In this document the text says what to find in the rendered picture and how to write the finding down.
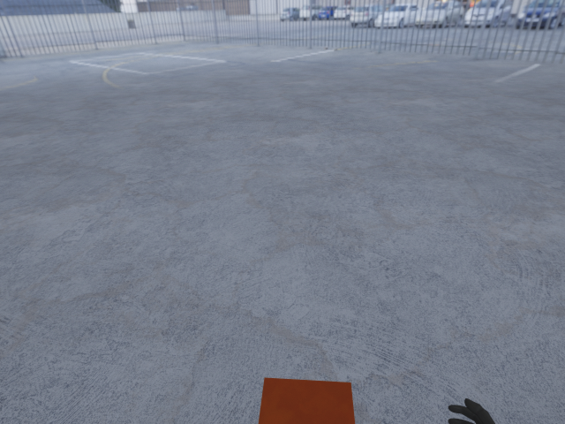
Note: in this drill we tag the carton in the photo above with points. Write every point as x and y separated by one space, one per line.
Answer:
291 401

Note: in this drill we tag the robot right hand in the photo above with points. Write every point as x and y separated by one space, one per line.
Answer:
473 411

